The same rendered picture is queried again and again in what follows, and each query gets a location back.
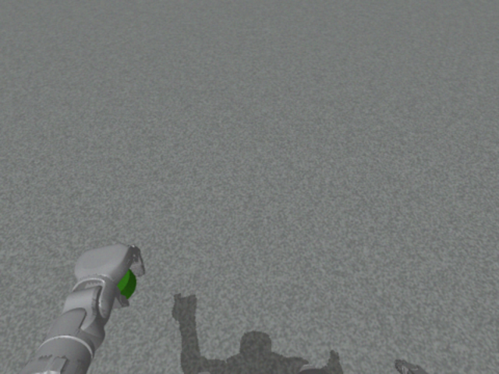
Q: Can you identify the right robot hand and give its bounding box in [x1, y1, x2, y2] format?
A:
[395, 359, 428, 374]

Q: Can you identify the left robot hand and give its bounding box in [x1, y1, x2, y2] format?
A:
[74, 243, 145, 309]

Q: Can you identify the left robot arm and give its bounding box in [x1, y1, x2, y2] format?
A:
[19, 275, 117, 374]

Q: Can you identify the tin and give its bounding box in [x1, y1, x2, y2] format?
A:
[117, 269, 136, 299]

